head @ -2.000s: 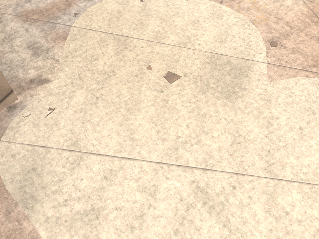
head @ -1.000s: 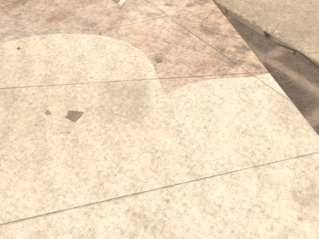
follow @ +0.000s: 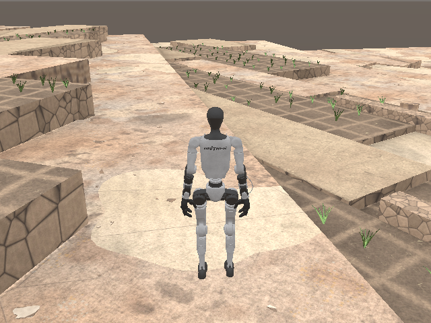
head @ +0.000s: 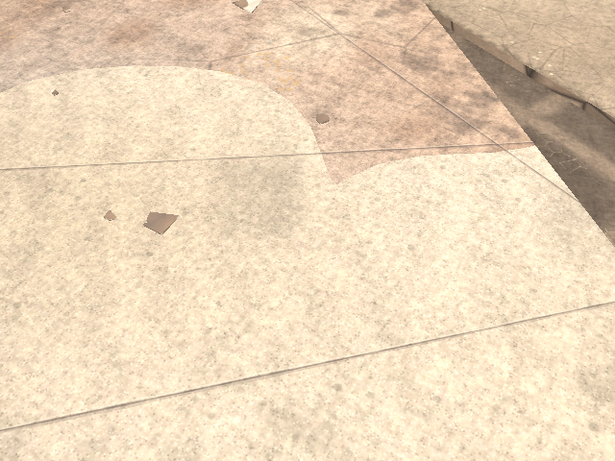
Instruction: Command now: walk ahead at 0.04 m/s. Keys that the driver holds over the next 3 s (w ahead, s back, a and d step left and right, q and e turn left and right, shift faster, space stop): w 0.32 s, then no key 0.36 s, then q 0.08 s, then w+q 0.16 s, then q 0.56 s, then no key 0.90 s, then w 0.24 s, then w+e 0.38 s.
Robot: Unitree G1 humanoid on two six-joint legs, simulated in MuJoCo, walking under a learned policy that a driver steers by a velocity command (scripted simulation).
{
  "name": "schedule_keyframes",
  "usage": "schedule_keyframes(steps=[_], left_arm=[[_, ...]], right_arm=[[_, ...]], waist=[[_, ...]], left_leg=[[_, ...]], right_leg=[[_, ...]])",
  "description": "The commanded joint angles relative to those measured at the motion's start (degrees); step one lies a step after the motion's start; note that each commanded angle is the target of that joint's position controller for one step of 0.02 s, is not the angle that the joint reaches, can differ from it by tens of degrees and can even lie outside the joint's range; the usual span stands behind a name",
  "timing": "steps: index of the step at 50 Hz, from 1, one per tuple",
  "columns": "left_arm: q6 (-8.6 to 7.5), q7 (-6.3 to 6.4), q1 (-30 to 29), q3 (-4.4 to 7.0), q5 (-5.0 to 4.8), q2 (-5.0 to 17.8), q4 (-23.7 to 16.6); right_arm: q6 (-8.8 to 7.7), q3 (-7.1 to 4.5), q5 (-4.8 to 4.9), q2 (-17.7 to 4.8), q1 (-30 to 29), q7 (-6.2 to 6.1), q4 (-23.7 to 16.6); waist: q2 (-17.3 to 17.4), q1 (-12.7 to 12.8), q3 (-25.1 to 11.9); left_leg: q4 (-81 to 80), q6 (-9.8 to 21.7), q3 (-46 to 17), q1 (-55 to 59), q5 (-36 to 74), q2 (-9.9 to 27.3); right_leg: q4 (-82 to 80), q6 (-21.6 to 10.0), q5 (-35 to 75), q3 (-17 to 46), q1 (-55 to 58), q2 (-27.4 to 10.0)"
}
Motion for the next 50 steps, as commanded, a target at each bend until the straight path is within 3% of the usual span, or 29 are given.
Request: schedule_keyframes(steps=[1,3,5,7,8,9,11,13,14,15,16,17,18,19,22,25,28,30,33,34,35,36,37,38,39,41,42,46,50], left_arm=[[-0.15,0.14,4.3,0.52,0.05,4.0,-0.1],[0.16,0.03,4.2,1.11,0.24,5.0,-0.7],[0.41,-0.43,3.1,1.46,0.85,5.0,-2.2],[-0.33,-1.06,0.5,1.02,1.39,2.2,-4.3],[-0.98,-1.40,-0.4,0.93,1.87,1.7,-5.3],[-1.64,-1.68,-1.4,1.24,1.89,2.8,-6.2],[-2.79,-2.35,-0.9,1.67,1.42,3.4,-7.2],[-3.61,-2.55,5.7,1.74,0.64,1.7,-5.6],[-3.85,-2.25,11.1,2.17,0.34,2.0,-3.5],[-4.26,-1.65,16.9,3.01,0.80,4.8,-2.2],[-4.35,-1.38,24.1,4.67,0.77,11.2,-1.2],[-3.63,-1.19,22.9,4.71,0.84,10.9,-0.7],[-3.80,-1.25,17.1,3.88,0.92,8.1,-2.7],[-4.34,-1.32,13.3,3.44,0.81,6.9,-4.1],[-5.35,-0.89,11.8,2.08,0.73,4.2,-4.1],[-5.13,-0.20,13.9,0.95,0.79,3.4,-2.7],[-4.57,0.41,13.8,0.46,0.89,4.0,-2.3],[-4.35,0.57,14.4,0.40,0.79,4.3,-1.8],[-4.35,0.26,11.6,0.74,-0.07,5.5,-1.8],[-4.68,0.01,12.6,0.68,-0.23,5.2,-2.3],[-4.11,0.21,18.0,0.33,-1.41,2.1,-2.0],[-2.54,0.22,19.5,0.94,-1.54,2.2,-1.0],[-1.61,0.27,15.0,1.45,0.61,3.3,-2.2],[-1.32,0.22,9.3,1.74,1.82,3.2,-4.2],[-1.18,-0.07,7.2,2.09,2.11,3.4,-5.2],[-0.83,-0.70,6.1,2.38,1.94,3.1,-6.2],[-0.80,-0.81,5.7,2.55,1.80,3.0,-6.7],[-1.05,-0.85,1.0,3.21,1.49,3.6,-9.9],[-1.52,-0.01,-3.6,3.58,0.51,4.5,-13.1]], right_arm=[[-0.18,-0.58,-0.07,-4.1,4.7,-0.15,-0.1],[0.26,-1.49,-0.19,-6.0,5.1,-0.07,-0.5],[0.77,-2.19,-0.36,-7.0,6.1,0.21,-1.3],[0.63,-2.98,-0.37,-8.0,10.0,0.17,-0.6],[0.42,-3.61,-0.53,-9.1,10.5,0.14,-0.4],[0.10,-3.95,-0.61,-9.3,10.1,0.27,-0.8],[-0.64,-4.41,-0.78,-9.7,7.6,0.62,-1.7],[-1.03,-4.61,0.05,-9.4,3.1,0.82,-3.1],[-1.28,-4.55,0.05,-8.5,1.5,0.91,-3.9],[-1.98,-3.92,-0.23,-6.1,-0.4,1.15,-5.3],[-2.72,-2.77,0.01,-1.7,-1.4,1.79,-7.7],[-2.86,-3.73,-2.03,-6.3,-2.1,2.15,-8.1],[-3.08,-3.71,-2.19,-5.8,-2.0,2.56,-7.6],[-3.41,-3.29,-1.64,-4.0,-0.7,2.73,-6.8],[-2.76,-3.51,-1.36,-3.9,0.9,2.82,-5.6],[-1.70,-3.08,-0.27,-3.0,-2.9,2.39,-6.7],[-1.36,-2.14,0.12,-2.3,-8.1,1.61,-8.3],[-1.35,-2.03,0.23,-3.2,-6.7,1.20,-7.5],[-2.38,-2.58,-0.17,-4.7,1.4,0.60,-4.5],[-3.17,-3.32,-0.83,-7.9,6.3,0.42,-3.4],[-3.21,-3.84,-1.38,-10.7,10.2,0.47,-2.9],[-2.61,-3.00,0.39,-8.1,8.5,0.71,-3.1],[-2.25,-2.89,1.06,-7.7,2.9,0.95,-4.6],[-1.83,-2.99,0.68,-7.8,-2.2,0.86,-6.4],[-1.28,-3.49,0.18,-8.6,-2.8,0.79,-6.7],[-0.58,-3.98,-0.21,-8.2,-3.3,0.88,-7.7],[-0.56,-4.25,-0.36,-8.3,-3.3,1.06,-8.2],[-0.73,-5.53,-0.76,-10.1,-1.1,1.26,-9.3],[-0.23,-6.62,-1.07,-11.1,-0.5,1.29,-10.6]], waist=[[0.3,0.0,2.0],[1.4,-0.2,3.2],[2.9,-1.1,7.4],[7.5,-2.8,8.9],[9.3,-2.9,8.9],[8.2,-2.8,8.9],[6.8,-1.1,8.1],[6.4,3.0,8.3],[4.1,5.1,8.1],[-3.2,7.2,7.0],[-17.1,8.8,3.9],[-11.7,6.5,7.5],[-4.4,3.3,9.9],[-2.0,1.2,9.3],[-3.2,-1.1,4.0],[-5.9,-1.0,2.5],[-7.7,0.0,2.8],[-8.5,0.0,1.5],[-5.2,-4.8,-0.3],[-2.1,-5.6,-4.1],[6.5,-4.3,-11.1],[9.3,-3.4,-14.8],[6.0,-2.0,-7.5],[4.8,-1.5,-1.8],[4.1,-0.5,0.7],[4.1,0.9,1.1],[4.0,1.1,0.7],[4.9,0.6,-0.2],[5.2,-0.7,0.0]], left_leg=[[-5.5,1.6,-5.6,-3.1,-1.3,5.6],[-5.2,3.0,-6.1,-4.8,-16.0,4.4],[-6.6,5.6,-10.1,-7.2,-30.1,5.8],[-11.7,9.1,-19.5,-3.3,-35.2,12.1],[-14.3,11.2,-23.9,-2.5,-34.5,16.3],[-15.7,12.2,-25.3,-3.3,-32.1,17.9],[-14.7,11.6,-22.2,-4.5,-27.2,17.1],[-10.3,9.4,-15.3,-13.4,-24.7,12.7],[-5.4,8.1,-11.9,-18.8,-23.0,9.6],[6.2,6.1,-6.1,-25.4,-18.6,5.3],[24.8,3.6,4.0,-34.3,-16.2,-1.7],[34.7,4.0,2.2,-36.3,-17.3,0.6],[38.3,4.0,0.4,-35.3,-12.7,3.1],[38.4,3.3,0.1,-32.6,-9.0,4.2],[36.1,1.0,2.8,-26.5,-4.2,3.6],[29.1,0.2,5.0,-24.4,-0.9,1.6],[17.6,0.7,7.3,-18.2,2.4,-0.6],[14.4,1.8,7.3,-13.4,4.1,-1.2],[3.1,4.2,5.8,-1.2,14.1,-0.5],[3.2,5.5,-0.7,8.8,32.8,6.1],[6.4,13.6,-13.4,18.0,59.0,19.4],[2.0,20.5,-22.0,14.1,54.7,24.4],[-1.7,20.2,-21.0,5.6,39.5,22.3],[-4.6,18.6,-19.5,-0.4,29.8,19.7],[-7.4,16.7,-18.1,-3.7,18.9,17.1],[-11.7,13.9,-16.9,-7.9,-3.5,13.1],[-13.0,13.6,-17.5,-8.6,-8.1,12.4],[-15.3,13.9,-19.3,-10.4,-15.5,12.0],[-11.9,13.7,-19.3,-10.2,-8.7,10.3]], right_leg=[[-4.0,-1.7,-0.9,5.0,0.1,-5.0],[-1.3,-2.7,-13.7,3.6,-2.4,-2.5],[2.5,-3.9,-24.7,2.9,-9.3,-0.8],[11.4,-3.4,-18.9,-1.0,-15.8,1.0],[16.2,-3.0,-13.3,-3.6,-16.8,0.3],[18.7,-2.9,-12.1,-3.5,-17.0,-1.3],[17.0,-3.2,-14.2,-3.5,-14.6,-2.1],[6.3,-4.1,-9.9,-5.8,-0.3,-0.2],[1.8,-4.0,-8.6,-5.7,8.7,1.4],[-4.6,-4.8,-14.0,4.8,16.7,-5.5],[-15.6,-9.1,-30.5,28.9,22.1,-19.3],[-15.7,-11.9,-25.8,33.9,16.2,-23.4],[-14.0,-11.8,-14.8,28.4,12.0,-21.5],[-12.9,-10.9,0.0,21.8,9.8,-19.3],[-8.5,-8.6,35.5,7.1,11.1,-13.7],[-5.6,-6.9,49.3,1.3,11.2,-11.2],[-3.4,-6.0,51.7,-1.1,8.3,-9.6],[-0.6,-6.2,52.5,-0.2,8.2,-10.6],[9.5,-5.0,48.3,0.0,6.1,-10.3],[16.2,-3.4,33.5,-0.4,0.7,-8.2],[30.5,-1.6,-1.6,-3.8,-5.3,-2.0],[38.7,-1.0,-24.9,-2.7,-6.2,1.5],[41.1,-0.8,-26.4,-0.7,-8.6,-0.3],[41.2,-0.7,-24.3,-0.6,-11.1,-0.6],[39.9,-0.8,-21.4,-0.7,-12.7,-1.3],[35.0,-0.9,-16.4,-0.8,-12.0,-2.3],[33.1,-0.7,-15.5,-1.5,-11.5,-1.8],[25.1,0.3,-14.1,-2.5,-10.6,-0.9],[19.6,1.0,-11.2,-2.3,-10.3,0.2]])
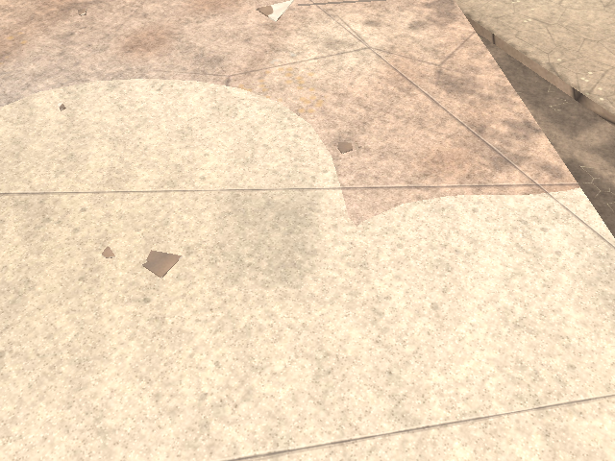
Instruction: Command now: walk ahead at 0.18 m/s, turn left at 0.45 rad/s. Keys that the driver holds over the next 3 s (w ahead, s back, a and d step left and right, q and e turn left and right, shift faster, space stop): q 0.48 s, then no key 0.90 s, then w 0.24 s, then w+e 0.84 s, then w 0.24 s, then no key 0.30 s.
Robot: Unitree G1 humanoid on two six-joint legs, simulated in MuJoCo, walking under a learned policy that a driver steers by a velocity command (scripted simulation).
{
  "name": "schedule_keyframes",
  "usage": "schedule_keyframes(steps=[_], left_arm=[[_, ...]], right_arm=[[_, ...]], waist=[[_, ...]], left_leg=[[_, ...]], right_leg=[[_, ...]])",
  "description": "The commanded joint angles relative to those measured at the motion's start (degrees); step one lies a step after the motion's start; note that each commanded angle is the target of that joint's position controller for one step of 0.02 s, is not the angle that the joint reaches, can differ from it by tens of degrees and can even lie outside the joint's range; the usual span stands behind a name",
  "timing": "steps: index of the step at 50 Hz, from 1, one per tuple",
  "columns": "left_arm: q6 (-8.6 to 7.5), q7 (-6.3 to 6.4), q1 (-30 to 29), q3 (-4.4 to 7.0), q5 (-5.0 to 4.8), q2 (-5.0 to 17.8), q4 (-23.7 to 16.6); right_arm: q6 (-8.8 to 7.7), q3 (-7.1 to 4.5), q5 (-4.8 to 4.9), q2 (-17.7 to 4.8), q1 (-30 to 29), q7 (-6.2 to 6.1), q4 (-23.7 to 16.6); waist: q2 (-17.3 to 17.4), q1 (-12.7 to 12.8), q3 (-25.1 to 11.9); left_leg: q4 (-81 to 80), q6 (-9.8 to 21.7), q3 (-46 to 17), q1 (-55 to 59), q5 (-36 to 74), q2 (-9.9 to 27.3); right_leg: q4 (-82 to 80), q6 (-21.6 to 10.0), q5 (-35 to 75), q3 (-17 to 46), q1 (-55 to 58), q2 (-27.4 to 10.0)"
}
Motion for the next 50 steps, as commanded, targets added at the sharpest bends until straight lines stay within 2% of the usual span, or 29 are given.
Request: schedule_keyframes(steps=[1,3,5,6,7,8,9,10,12,13,15,20,25,26,27,28,29,30,31,32,33,34,36,41,45,47,48,49,50], left_arm=[[-0.44,0.75,2.9,0.78,-0.80,3.3,-2.8],[-0.65,1.26,4.2,0.83,-1.25,3.6,-3.7],[-1.10,1.87,9.2,1.15,-1.25,4.4,-3.2],[-1.38,2.36,12.3,2.19,-0.29,8.8,-3.3],[-1.12,2.56,11.1,3.33,0.20,14.9,-5.2],[-0.64,2.59,6.5,3.32,1.02,13.8,-5.9],[-0.76,2.43,4.0,2.39,0.47,9.4,-7.0],[-1.00,2.18,2.2,1.89,-0.09,7.5,-7.3],[-1.43,2.20,1.8,1.70,-0.17,7.6,-8.4],[-1.58,2.01,3.5,1.72,-0.17,7.7,-8.0],[-1.52,1.60,6.5,2.02,0.00,8.4,-7.4],[-0.55,0.81,7.9,2.95,0.13,10.9,-7.7],[0.30,-0.23,7.3,4.01,0.06,13.5,-8.2],[0.62,-0.23,7.0,4.04,-0.13,13.6,-8.0],[0.90,-0.39,8.3,3.93,-0.18,13.2,-7.4],[1.27,-0.67,10.2,2.93,-0.28,9.9,-9.4],[2.00,-0.45,7.7,1.78,-0.61,6.2,-12.2],[2.93,-0.32,4.8,2.18,-0.21,8.8,-11.6],[3.12,-0.60,3.8,2.06,-0.86,8.2,-11.3],[2.94,-0.72,4.1,2.01,-1.03,8.2,-10.3],[3.06,-0.80,5.0,2.35,-0.28,9.3,-9.7],[3.32,-0.99,7.3,2.45,0.26,9.7,-8.4],[3.77,-1.26,9.1,2.25,-0.13,8.7,-7.3],[4.59,-0.75,5.4,1.37,-0.28,6.9,-7.5],[3.95,-0.04,5.6,1.07,-0.73,6.4,-6.6],[2.85,0.21,7.8,0.53,-0.26,5.5,-5.3],[1.92,0.37,9.0,0.61,0.42,7.3,-4.8],[1.39,0.29,5.7,1.14,-0.13,10.8,-4.9],[1.05,-0.34,4.0,0.70,-0.63,8.7,-4.7]], right_arm=[[-0.14,-2.16,-0.24,-8.0,-0.9,-0.05,-4.0],[0.43,-2.66,-0.11,-8.4,-2.5,0.05,-5.2],[0.83,-2.71,0.52,-7.5,-5.3,0.00,-7.0],[0.60,-1.90,1.15,-4.3,-5.7,-0.22,-8.6],[0.41,-0.88,2.32,0.1,-4.6,-0.37,-10.5],[0.32,-1.67,-0.46,-5.0,-4.6,-0.11,-10.0],[0.39,-2.28,-0.89,-6.6,-4.1,0.43,-9.4],[0.66,-2.42,-0.95,-6.1,-2.7,0.79,-8.3],[1.47,-2.54,-1.13,-5.5,-1.1,1.36,-7.9],[1.77,-2.42,-0.97,-5.2,-1.7,1.53,-8.3],[2.35,-1.99,-0.49,-4.5,-5.0,1.94,-10.1],[3.53,-0.79,0.07,-3.7,-11.7,3.48,-14.6],[3.29,-0.85,0.42,-5.1,-11.8,3.54,-17.0],[2.70,-0.90,0.09,-5.1,-9.7,3.24,-16.7],[1.64,-1.17,-0.62,-6.2,-6.1,2.64,-15.8],[0.39,-2.43,-1.63,-12.5,-2.3,1.93,-16.0],[0.34,-3.33,0.40,-17.2,-0.6,1.36,-16.3],[0.41,-2.42,1.62,-13.3,1.4,0.93,-15.0],[0.49,-1.11,1.23,-9.8,-3.0,0.50,-15.3],[0.76,-0.21,0.67,-7.6,-7.6,0.07,-16.0],[0.75,0.09,0.90,-7.1,-9.9,-0.35,-16.5],[0.57,0.43,0.74,-6.6,-10.4,-0.42,-16.5],[-0.16,0.68,0.58,-6.9,-9.2,-0.21,-15.8],[-0.35,1.15,0.05,-7.5,-7.7,-0.21,-13.6],[-0.11,1.36,-0.02,-7.7,-7.6,-0.26,-12.1],[-0.13,1.83,0.61,-6.7,-8.4,-0.52,-11.4],[-0.42,2.40,0.67,-5.0,-7.3,-0.46,-11.1],[-0.28,2.27,1.17,-4.0,-3.5,-0.14,-10.2],[0.04,2.23,0.86,-4.7,-3.7,-0.24,-8.4]], waist=[[4.4,1.6,0.1],[4.8,2.6,-0.3],[3.7,5.5,-0.5],[-2.9,5.8,-1.0],[-15.6,4.7,-2.7],[-11.3,2.9,1.2],[-5.8,1.3,2.1],[-3.5,0.0,2.8],[-5.9,-0.6,1.0],[-5.9,-0.1,0.0],[-7.2,1.4,-1.0],[-10.0,3.8,-1.6],[-11.1,4.1,-2.2],[-9.4,2.5,-2.9],[-4.5,0.4,-5.1],[8.0,-0.1,-9.9],[15.3,-1.0,-11.3],[6.0,-2.1,-11.0],[5.8,-0.2,-6.1],[4.5,1.9,-2.7],[5.7,3.1,-1.5],[5.8,3.8,-2.6],[3.7,4.3,-4.5],[6.0,2.4,-1.6],[5.0,2.4,-0.9],[1.9,4.5,-1.0],[-0.9,3.9,-2.1],[-7.1,-0.5,0.0],[-7.1,0.5,0.6]], left_leg=[[-10.1,8.8,-19.3,-2.9,-13.8,13.6],[-7.2,7.8,-20.0,-4.6,-12.0,12.6],[-2.1,3.8,-19.3,-10.9,-13.4,9.2],[5.9,0.2,-15.5,-17.3,-19.3,5.6],[21.6,-2.6,-2.4,-24.8,-25.6,-3.4],[30.4,-3.3,-1.2,-23.8,-24.7,1.4],[34.5,-3.7,-2.4,-20.8,-21.1,3.3],[37.7,-4.7,-2.1,-19.5,-17.8,3.9],[42.1,-6.5,-0.3,-20.1,-14.8,3.7],[42.1,-7.2,0.4,-20.2,-14.2,3.7],[39.3,-8.1,1.4,-21.3,-13.1,4.2],[27.0,-7.3,4.0,-16.2,-12.9,5.5],[15.1,-3.8,7.2,-5.9,-14.2,4.0],[9.1,-2.9,7.1,-1.4,-10.5,3.3],[0.6,-2.0,4.5,6.6,-1.4,3.4],[-2.4,1.0,-12.7,18.9,13.6,17.9],[-2.5,11.8,-27.2,19.2,35.9,30.6],[-1.9,13.2,-21.3,17.7,33.0,28.0],[-2.8,11.9,-16.6,13.4,29.0,24.7],[-4.3,8.8,-12.4,10.3,25.1,20.7],[-4.7,6.9,-9.8,9.1,25.4,18.2],[-4.3,6.4,-7.4,8.7,29.5,16.6],[-4.1,6.1,-5.8,9.0,31.3,16.4],[-6.0,6.0,-7.1,6.5,14.6,16.0],[-5.1,6.0,-10.0,4.3,7.7,16.5],[-3.4,2.5,-9.9,0.7,4.4,15.1],[-2.0,-0.2,-9.2,-1.5,1.1,13.3],[-3.0,-1.9,-4.9,-0.2,-4.4,7.7],[-3.8,-2.6,-4.1,6.0,-4.1,7.0]], right_leg=[[-3.4,0.4,1.5,-1.5,2.2,2.1],[-9.2,0.0,2.6,-1.4,6.2,3.0],[-21.8,-0.7,6.9,-1.0,16.1,2.6],[-29.4,-2.3,1.8,7.8,21.9,-7.1],[-35.9,-7.7,-4.8,25.6,24.6,-22.7],[-35.9,-12.3,1.2,26.4,15.3,-25.2],[-34.4,-12.9,6.5,21.9,12.6,-22.0],[-32.9,-11.7,13.5,15.2,11.7,-18.2],[-29.6,-10.3,29.8,6.2,14.6,-14.4],[-27.9,-10.2,38.0,3.5,16.2,-13.9],[-25.9,-10.4,45.5,0.5,19.8,-14.0],[-23.4,-10.7,45.1,-3.6,20.9,-15.7],[-17.3,-8.9,43.1,-5.1,18.6,-17.1],[-13.0,-7.5,40.9,-6.2,16.9,-16.4],[-5.2,-4.7,35.7,-8.8,13.1,-14.4],[8.9,-1.0,12.3,-11.5,1.5,-10.5],[16.7,0.8,-15.4,-8.4,-8.7,-0.5],[20.9,0.9,-13.3,-1.9,-7.5,-3.5],[21.0,0.7,-9.7,-1.1,-8.1,-3.8],[17.9,0.7,-5.3,-0.3,-7.5,-4.7],[16.0,0.7,-2.1,-0.6,-6.4,-4.6],[16.0,0.8,0.0,-1.4,-3.9,-3.7],[13.7,1.0,1.3,-1.3,-1.1,-2.8],[-0.4,1.2,1.3,-1.5,3.1,-1.9],[-10.4,0.1,3.1,-2.0,8.6,-0.8],[-23.7,-0.6,15.0,-0.7,17.1,-2.0],[-26.3,-1.3,19.1,4.8,21.5,-6.9],[-25.7,-3.3,21.7,9.1,16.5,-10.5],[-26.7,-4.0,18.1,8.9,10.9,-10.6]])
Over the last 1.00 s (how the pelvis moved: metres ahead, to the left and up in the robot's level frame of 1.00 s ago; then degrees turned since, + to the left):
0.23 -0.04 0.00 6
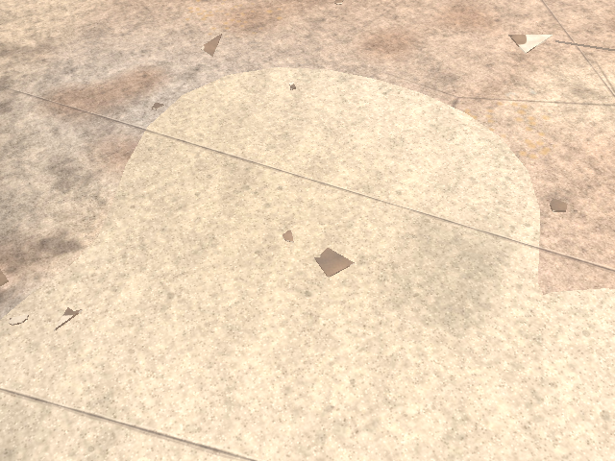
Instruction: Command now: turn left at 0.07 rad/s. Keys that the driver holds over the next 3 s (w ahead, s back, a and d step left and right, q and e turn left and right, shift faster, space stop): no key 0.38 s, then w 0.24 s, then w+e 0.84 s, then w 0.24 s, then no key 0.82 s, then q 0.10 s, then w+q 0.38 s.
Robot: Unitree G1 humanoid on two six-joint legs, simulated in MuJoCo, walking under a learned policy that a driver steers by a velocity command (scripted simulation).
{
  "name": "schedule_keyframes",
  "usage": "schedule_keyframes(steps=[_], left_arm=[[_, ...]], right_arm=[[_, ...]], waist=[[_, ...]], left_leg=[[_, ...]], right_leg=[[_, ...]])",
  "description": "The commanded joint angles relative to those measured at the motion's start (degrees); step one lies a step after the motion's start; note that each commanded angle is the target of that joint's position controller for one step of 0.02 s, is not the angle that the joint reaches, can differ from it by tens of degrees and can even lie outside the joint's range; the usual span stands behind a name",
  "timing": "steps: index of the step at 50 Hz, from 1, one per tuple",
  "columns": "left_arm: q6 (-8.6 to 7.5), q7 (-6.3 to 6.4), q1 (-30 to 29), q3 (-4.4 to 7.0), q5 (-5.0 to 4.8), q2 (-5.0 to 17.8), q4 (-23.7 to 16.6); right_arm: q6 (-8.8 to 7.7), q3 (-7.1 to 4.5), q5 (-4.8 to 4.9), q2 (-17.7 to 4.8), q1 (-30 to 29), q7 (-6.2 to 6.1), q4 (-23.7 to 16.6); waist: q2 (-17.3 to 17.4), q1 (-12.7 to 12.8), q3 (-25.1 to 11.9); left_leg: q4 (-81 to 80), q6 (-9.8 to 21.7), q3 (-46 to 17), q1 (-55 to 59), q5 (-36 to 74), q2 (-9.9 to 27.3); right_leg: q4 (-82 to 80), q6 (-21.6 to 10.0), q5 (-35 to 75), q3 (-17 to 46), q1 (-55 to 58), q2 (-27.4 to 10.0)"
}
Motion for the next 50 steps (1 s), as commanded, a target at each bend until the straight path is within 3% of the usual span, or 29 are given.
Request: schedule_keyframes(steps=[1,3,8,19,20,22,24,25,26,28,30,32,34,35,36,37,38,39,40,41,45,50], left_arm=[[-2.01,-0.52,-0.6,0.56,-0.33,5.5,-1.3],[-2.30,-0.24,0.5,0.50,-0.52,5.5,0.0],[-2.40,0.10,2.1,0.26,-0.60,4.8,2.8],[-2.50,0.32,3.2,-0.69,-0.63,3.5,7.4],[-2.44,0.30,4.0,-0.73,-0.57,3.4,7.9],[-1.83,0.22,5.4,0.31,-0.47,5.7,8.3],[-1.21,-0.02,8.9,1.19,-0.44,7.3,8.9],[-1.17,-0.07,10.7,1.61,-0.40,8.0,9.5],[-1.39,-0.13,11.4,1.74,-0.25,7.5,9.8],[-2.41,-0.39,10.8,1.99,0.48,7.5,9.4],[-3.37,-0.61,8.8,2.14,0.15,7.5,8.8],[-3.84,-0.80,7.3,2.21,-0.26,7.3,8.4],[-3.76,-0.99,5.0,2.36,-0.80,7.1,7.7],[-4.18,-1.08,4.2,1.91,-0.56,5.5,6.8],[-4.77,-1.61,2.1,0.55,-0.89,0.6,4.4],[-4.72,-1.80,1.5,1.15,0.00,2.6,2.7],[-4.58,-2.39,0.1,1.71,0.89,4.9,2.4],[-4.73,-3.14,1.1,1.56,0.57,3.4,3.0],[-4.83,-3.52,2.7,1.39,0.23,2.1,3.9],[-4.63,-3.79,2.9,1.62,0.45,2.3,4.1],[-3.33,-4.09,-1.0,1.82,0.30,1.5,2.2],[-3.06,-4.68,-13.0,0.56,0.21,-0.1,-3.4]], right_arm=[[-0.37,-1.24,0.06,-5.5,2.8,-0.18,0.2],[-0.57,-1.66,0.08,-6.6,2.8,-0.14,1.6],[-0.97,-1.11,0.19,-4.8,3.9,-0.47,5.3],[-0.72,-0.25,0.23,-3.9,6.5,-1.09,11.2],[-0.67,-0.14,0.17,-3.6,7.1,-1.09,11.7],[-0.34,-0.66,-0.11,-4.5,7.3,-0.94,11.6],[-0.25,-0.66,-0.91,-3.5,4.8,-0.24,10.0],[-0.56,-0.30,-1.47,-1.7,3.5,0.18,8.9],[-1.06,-0.29,-1.74,-1.7,2.0,0.53,7.9],[-2.19,-0.92,-1.32,-3.1,0.9,1.21,6.5],[-3.28,-1.20,-0.80,-3.1,1.1,1.84,5.7],[-3.87,-1.48,-0.40,-2.5,2.4,1.98,5.7],[-4.20,-1.93,-0.04,-1.7,11.5,1.58,8.8],[-4.57,-2.70,-0.30,-3.7,17.4,0.98,10.3],[-5.11,-3.94,-1.24,-9.3,24.3,0.18,10.6],[-4.44,-4.74,-1.06,-12.6,26.7,0.00,11.8],[-4.19,-3.84,-1.12,-9.1,20.1,-0.04,9.9],[-4.62,-3.27,-0.66,-7.1,14.7,0.21,8.0],[-5.15,-2.92,-0.45,-6.1,12.0,0.24,7.0],[-5.72,-2.45,-0.38,-4.9,11.6,0.00,6.8],[-6.71,-1.62,-0.26,-3.3,17.1,-0.43,8.7],[-6.81,-0.86,-0.41,-2.7,17.5,-0.89,8.9]], waist=[[-6.0,-1.5,0.2],[-5.7,-0.7,0.1],[-1.5,-0.1,0.4],[-0.5,-0.2,1.3],[-0.7,-0.1,0.2],[-3.0,0.4,1.6],[-6.7,2.2,6.7],[-8.9,2.8,8.7],[-8.8,3.1,10.0],[-6.3,2.3,8.6],[-5.7,0.9,7.1],[-6.1,-0.4,6.1],[-3.9,-4.5,4.8],[0.0,-6.7,2.8],[13.3,-9.4,-0.4],[15.6,-8.1,1.1],[6.7,-4.6,5.9],[3.6,-2.1,7.7],[2.9,-0.6,7.2],[2.7,0.0,6.4],[3.4,-0.2,3.7],[4.2,-1.2,6.8]], left_leg=[[-6.7,0.2,-7.0,4.0,3.4,6.1],[-6.2,0.6,-7.6,5.0,6.6,7.2],[-7.8,-0.1,-7.5,2.8,6.7,7.6],[-7.6,-0.7,-7.1,3.4,7.8,8.1],[-7.4,-0.5,-6.6,3.7,3.7,7.4],[-2.3,0.7,-3.8,-0.1,-11.2,4.0],[5.9,1.1,-1.0,-10.6,-18.4,1.5],[11.2,0.9,1.8,-13.7,-15.6,1.6],[15.8,1.0,1.4,-15.8,-13.0,3.6],[21.4,1.2,-0.6,-20.0,-14.1,5.6],[17.5,1.2,-0.1,-17.4,-12.6,6.0],[10.5,1.0,2.1,-8.7,-9.5,4.3],[0.6,0.4,5.2,8.6,-2.2,0.9],[-2.4,0.2,0.3,18.7,-5.0,4.2],[-14.0,2.5,-20.8,24.8,-23.1,19.7],[-19.9,6.8,-35.3,19.9,-33.8,28.0],[-19.7,7.2,-32.5,13.4,-34.1,27.1],[-20.0,5.9,-26.4,9.8,-27.9,24.4],[-20.4,4.4,-19.8,8.8,-19.4,21.8],[-20.3,3.5,-14.6,9.3,-11.4,20.2],[-16.3,1.5,-1.3,14.0,17.3,17.1],[-16.1,1.0,7.2,10.3,28.9,14.8]], right_leg=[[-9.5,-2.9,5.6,9.0,-2.2,-8.1],[-9.9,-1.7,5.5,6.8,-0.7,-5.8],[-9.3,-2.5,7.2,6.2,2.8,-5.7],[-9.6,-2.9,8.0,5.9,2.5,-5.1],[-10.1,-3.1,2.7,5.8,2.9,-4.6],[-10.4,-5.2,-16.4,7.5,1.4,-3.8],[-15.7,-9.2,-33.1,16.3,0.4,-9.0],[-18.9,-11.8,-36.5,21.8,0.6,-13.6],[-21.0,-13.6,-34.9,25.2,-0.2,-16.6],[-21.7,-14.5,-27.2,25.4,2.8,-17.7],[-20.0,-12.9,-20.4,20.1,3.0,-15.3],[-17.6,-11.4,-15.4,15.1,-1.5,-11.9],[-10.4,-10.0,-14.5,11.2,-12.1,-7.8],[-2.8,-8.4,-14.6,8.8,-19.3,-4.8],[16.8,-5.5,-14.8,0.5,-26.9,2.3],[30.0,-5.8,-18.5,-0.4,-32.3,3.8],[36.2,-6.7,-13.4,3.3,-32.8,-0.4],[37.1,-6.6,-7.7,4.8,-32.0,-1.9],[36.5,-6.0,-3.6,4.9,-30.1,-2.9],[36.5,-5.3,-0.8,4.1,-29.3,-3.3],[38.6,-4.0,4.8,0.6,-32.9,-2.6],[22.3,-3.3,10.8,-5.1,-30.3,-0.9]])
Over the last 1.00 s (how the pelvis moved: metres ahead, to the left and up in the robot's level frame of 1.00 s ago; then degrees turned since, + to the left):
0.08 0.01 0.00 23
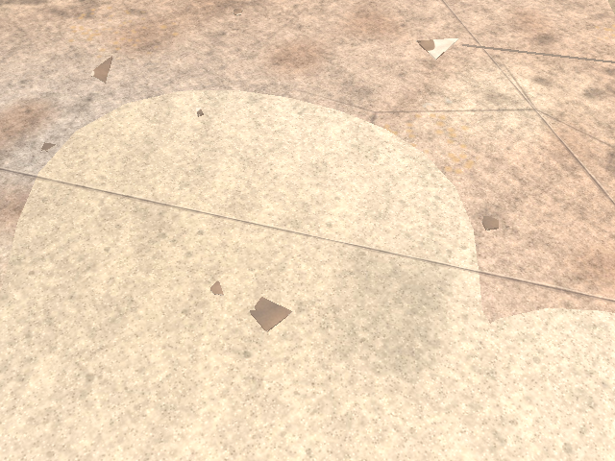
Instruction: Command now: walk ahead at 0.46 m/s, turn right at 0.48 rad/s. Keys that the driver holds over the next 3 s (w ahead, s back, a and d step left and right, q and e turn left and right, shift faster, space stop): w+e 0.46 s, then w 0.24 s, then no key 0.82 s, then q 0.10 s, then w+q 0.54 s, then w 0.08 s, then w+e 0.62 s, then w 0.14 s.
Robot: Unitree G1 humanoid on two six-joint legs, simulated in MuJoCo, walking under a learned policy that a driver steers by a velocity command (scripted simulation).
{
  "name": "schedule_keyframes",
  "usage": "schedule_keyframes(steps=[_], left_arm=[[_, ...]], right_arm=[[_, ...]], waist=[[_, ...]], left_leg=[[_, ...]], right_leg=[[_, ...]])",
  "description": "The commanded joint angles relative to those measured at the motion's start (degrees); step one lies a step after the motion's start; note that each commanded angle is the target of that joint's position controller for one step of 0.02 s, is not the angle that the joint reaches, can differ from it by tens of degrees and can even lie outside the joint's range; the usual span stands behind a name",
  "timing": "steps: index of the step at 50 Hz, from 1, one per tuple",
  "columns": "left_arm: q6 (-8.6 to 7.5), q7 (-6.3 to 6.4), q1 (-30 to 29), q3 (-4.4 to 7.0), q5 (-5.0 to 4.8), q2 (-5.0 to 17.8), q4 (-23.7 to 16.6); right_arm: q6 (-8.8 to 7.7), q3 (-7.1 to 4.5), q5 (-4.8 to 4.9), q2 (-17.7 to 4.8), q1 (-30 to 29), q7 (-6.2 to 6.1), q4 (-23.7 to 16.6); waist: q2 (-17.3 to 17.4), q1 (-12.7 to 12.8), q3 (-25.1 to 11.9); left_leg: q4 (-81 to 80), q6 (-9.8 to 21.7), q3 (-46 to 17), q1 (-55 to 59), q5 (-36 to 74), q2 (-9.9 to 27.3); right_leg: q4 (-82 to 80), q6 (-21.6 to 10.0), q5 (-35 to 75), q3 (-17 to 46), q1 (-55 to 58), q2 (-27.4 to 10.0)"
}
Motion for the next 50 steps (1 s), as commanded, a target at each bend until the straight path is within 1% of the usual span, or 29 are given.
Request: schedule_keyframes(steps=[1,3,5,7,8,9,10,11,12,13,14,16,18,20,25,29,31,33,35,36,37,38,39,40,41,42,43,46,50], left_arm=[[-0.39,-0.55,-8.9,-1.29,-0.04,-1.3,-6.2],[-0.29,-0.55,-10.1,-1.31,0.11,-0.4,-7.4],[-0.27,-0.20,-5.9,-0.64,0.30,1.6,-6.7],[-0.40,0.08,4.7,0.66,0.48,4.4,-3.9],[-0.69,0.36,11.5,1.72,0.77,6.2,-1.8],[-0.72,1.09,16.4,3.35,1.14,10.0,-0.8],[-0.18,1.35,11.9,4.56,1.02,15.2,-2.9],[0.44,1.45,13.3,4.55,-0.35,15.1,-2.9],[0.28,2.05,9.8,3.73,-0.70,12.1,-2.9],[-0.14,2.16,7.5,2.96,-0.80,8.9,-3.0],[-0.86,2.39,5.7,2.47,-0.73,7.6,-3.3],[-2.25,2.73,5.5,1.87,-1.18,7.0,-3.5],[-3.20,2.64,8.0,2.08,-1.54,8.6,-3.0],[-3.24,2.58,10.8,2.24,-1.65,9.6,-2.9],[-2.75,2.64,18.1,2.03,-1.53,9.3,-2.7],[-2.92,3.31,22.0,1.26,-0.98,8.2,-1.9],[-3.03,3.69,22.8,1.11,-0.49,8.7,-1.7],[-3.36,4.00,20.4,1.17,-0.27,10.0,-2.1],[-3.80,3.72,18.4,1.37,-0.02,11.5,-2.2],[-4.07,3.43,17.3,1.20,-0.51,11.1,-2.3],[-4.45,3.33,18.3,0.25,-1.22,7.5,-4.2],[-3.71,3.61,29.3,-0.01,-3.95,4.0,-2.5],[-3.13,4.19,26.6,0.72,-1.24,8.9,-1.5],[-2.99,4.06,20.7,0.64,-0.89,7.8,-2.4],[-2.92,3.86,17.6,0.34,-0.65,6.8,-3.1],[-2.36,3.44,16.0,0.46,-0.26,6.8,-3.4],[-1.62,2.92,16.7,0.29,0.16,6.1,-3.3],[-0.08,2.32,17.7,-0.09,0.20,3.9,-2.5],[0.83,2.54,12.0,-1.24,0.22,2.4,-3.0]], right_arm=[[-0.60,-0.62,0.14,-6.3,2.1,-0.60,-1.3],[-0.63,-0.86,0.31,-8.0,3.0,-0.97,-0.8],[-0.50,-1.40,0.52,-9.9,2.7,-1.60,-0.7],[0.28,-2.22,0.23,-11.8,0.7,-1.75,-1.7],[0.55,-2.58,0.22,-12.4,-0.9,-1.20,-2.7],[0.62,-2.77,0.22,-12.1,-2.5,-0.36,-4.2],[0.37,-1.92,0.53,-5.4,-0.3,0.83,-8.4],[-0.36,-2.46,0.68,-9.5,-6.2,1.40,-11.0],[-1.13,-2.39,0.79,-10.0,-10.0,1.66,-12.5],[-1.51,-2.53,0.76,-10.3,-9.7,1.50,-12.3],[-0.88,-2.59,0.01,-9.9,-9.9,1.24,-12.2],[1.51,-2.33,-1.63,-8.4,-7.8,1.53,-12.2],[3.02,-2.29,-1.85,-8.0,-9.6,1.92,-13.6],[3.64,-2.27,-1.82,-8.3,-15.1,2.17,-16.0],[4.02,-1.95,-1.39,-8.8,-25.9,2.82,-20.2],[3.46,-0.96,-1.04,-8.1,-32.7,3.51,-22.8],[2.91,-0.73,-0.67,-8.4,-34.7,3.68,-23.9],[2.38,-1.05,-0.42,-9.7,-31.1,3.45,-23.5],[1.77,-2.37,-0.06,-12.6,-19.4,2.33,-19.9],[0.99,-2.85,-0.62,-13.7,-10.8,1.53,-17.6],[0.50,-3.61,-2.15,-17.6,-1.6,0.59,-16.5],[1.04,-4.81,-2.41,-21.4,-1.8,1.25,-15.5],[1.61,-4.09,0.27,-16.5,-5.2,1.99,-16.3],[1.35,-2.78,0.68,-12.1,-10.6,2.12,-16.6],[1.04,-2.00,0.36,-9.4,-12.6,2.26,-16.4],[0.73,-1.56,0.52,-8.5,-12.4,1.99,-15.6],[0.61,-1.25,0.70,-8.2,-12.4,1.80,-14.6],[-0.18,-1.02,0.64,-9.5,-11.1,1.85,-12.8],[0.49,-0.48,0.29,-10.1,-11.2,1.72,-11.4]], waist=[[6.8,-0.2,7.8],[7.2,0.3,6.9],[8.6,2.7,3.4],[10.3,7.5,-2.7],[9.6,10.7,-6.1],[4.2,13.5,-9.3],[-10.0,6.4,-13.0],[-2.4,8.8,-14.1],[0.8,6.7,-5.9],[5.8,3.9,-0.8],[7.7,1.6,0.8],[6.4,-0.8,0.1],[4.5,-1.0,0.2],[2.3,0.6,1.2],[-0.8,5.2,0.9],[-1.8,7.8,1.8],[-2.4,8.1,2.2],[-3.1,5.2,1.6],[-3.3,-0.1,-3.7],[-1.7,-4.6,-7.6],[4.5,-6.5,-15.7],[17.8,-1.3,-21.0],[7.0,-0.4,-16.6],[3.9,0.7,-8.3],[2.1,1.2,-5.0],[3.8,1.5,-3.7],[5.8,2.7,-3.6],[6.8,4.6,-5.3],[8.8,4.3,-4.8]], left_leg=[[-3.4,1.2,-1.8,-5.2,36.3,13.4],[-0.6,1.0,0.3,-3.2,47.8,14.5],[7.1,0.6,2.1,-0.1,64.6,15.5],[22.5,1.3,2.1,0.2,70.5,17.1],[34.2,1.7,1.9,-3.6,62.1,16.9],[52.5,1.1,2.7,-13.8,40.8,13.6],[74.4,-1.7,-2.0,-38.2,-12.7,1.0],[78.2,-1.0,-13.8,-46.2,-9.0,0.9],[73.6,-0.6,-14.8,-49.4,-3.1,4.7],[67.2,-0.7,-14.3,-46.3,0.0,6.8],[62.8,-1.4,-14.6,-42.2,0.6,8.2],[57.9,-3.3,-14.5,-36.6,0.0,9.1],[53.1,-4.8,-13.0,-37.0,1.4,9.2],[47.9,-5.9,-11.8,-40.1,6.4,9.3],[35.9,-5.9,-11.0,-46.0,16.3,7.5],[27.1,-4.3,-9.4,-45.7,18.2,5.5],[23.1,-2.8,-8.8,-43.8,17.3,4.2],[18.8,-0.5,-9.0,-36.0,14.4,2.8],[16.1,1.9,-8.2,-21.6,10.5,-0.7],[12.8,3.5,-10.2,-9.9,16.2,2.1],[15.4,5.9,-23.3,4.5,22.7,15.6],[12.5,16.2,-47.5,14.5,39.6,29.8],[10.3,15.5,-47.2,7.2,41.4,26.7],[9.7,14.0,-36.6,-0.3,45.3,24.0],[8.4,12.1,-29.9,-4.7,50.1,20.9],[7.0,10.3,-25.4,-6.8,51.9,18.4],[5.5,9.3,-22.0,-9.7,52.7,16.5],[4.5,9.3,-16.8,-13.4,59.0,14.9],[4.3,7.6,-11.9,-16.2,55.5,12.0]], right_leg=[[-11.8,0.0,3.2,-4.9,-0.9,1.4],[-17.4,-1.8,2.3,-7.8,4.4,3.3],[-18.6,-4.5,-0.3,-9.7,10.8,6.4],[-19.6,-8.1,-4.6,-8.5,21.0,8.5],[-24.0,-10.0,-4.7,-6.3,30.0,9.0],[-28.8,-12.9,-11.6,3.7,39.9,2.3],[-32.7,-21.5,-8.7,36.3,54.4,-14.6],[-40.6,-24.0,-15.2,44.5,54.0,-16.2],[-43.1,-21.4,-16.1,37.8,47.2,-15.9],[-44.6,-18.4,-9.3,32.5,38.6,-13.8],[-44.5,-16.2,-1.6,27.8,33.2,-10.7],[-44.5,-15.0,8.4,21.5,27.8,-6.9],[-44.4,-14.2,13.6,18.2,26.3,-4.6],[-44.8,-12.4,14.0,17.5,26.6,-3.1],[-43.2,-7.9,18.4,18.2,35.4,-2.3],[-42.0,-7.2,23.8,17.8,41.5,-3.2],[-41.1,-7.5,27.1,18.2,44.1,-4.7],[-38.6,-6.2,34.2,17.5,43.8,-5.7],[-27.5,-4.6,47.0,16.0,43.2,-4.6],[-16.6,-3.4,42.7,14.0,38.4,-2.2],[-0.4,-2.3,20.9,11.6,28.3,1.7],[18.4,0.4,-26.7,7.2,12.4,12.2],[21.5,0.0,-22.6,10.8,10.6,8.7],[19.6,0.6,-19.0,11.2,9.5,7.2],[16.6,1.0,-17.4,10.4,9.3,5.5],[13.7,1.3,-16.6,9.9,9.5,4.2],[11.4,1.9,-16.0,9.1,11.8,3.9],[6.2,3.2,-13.6,7.2,16.1,4.8],[-8.2,3.9,-8.3,3.6,19.0,3.0]])
Over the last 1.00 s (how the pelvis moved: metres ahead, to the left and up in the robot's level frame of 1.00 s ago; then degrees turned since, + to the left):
0.19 0.03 0.00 -9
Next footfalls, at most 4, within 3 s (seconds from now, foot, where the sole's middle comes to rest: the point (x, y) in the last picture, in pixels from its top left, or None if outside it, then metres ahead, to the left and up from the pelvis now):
0.18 right None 0.25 -0.06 -0.78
0.72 left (308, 404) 0.62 -0.01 -0.78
1.18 right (397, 416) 0.59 -0.21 -0.78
1.96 left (299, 381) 0.67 0.01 -0.78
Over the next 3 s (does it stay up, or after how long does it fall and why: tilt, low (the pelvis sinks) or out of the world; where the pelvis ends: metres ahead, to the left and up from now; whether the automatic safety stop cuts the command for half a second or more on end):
stays up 1.18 -0.10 -0.02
